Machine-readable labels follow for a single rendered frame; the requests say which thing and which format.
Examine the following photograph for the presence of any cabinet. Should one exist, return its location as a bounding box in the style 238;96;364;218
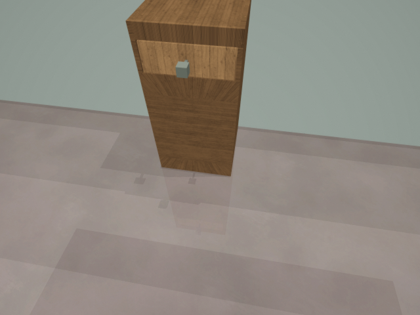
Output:
126;0;251;177

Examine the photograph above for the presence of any handle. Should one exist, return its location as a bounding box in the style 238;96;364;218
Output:
175;60;190;78

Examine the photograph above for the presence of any drawer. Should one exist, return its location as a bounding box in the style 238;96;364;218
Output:
136;40;238;81

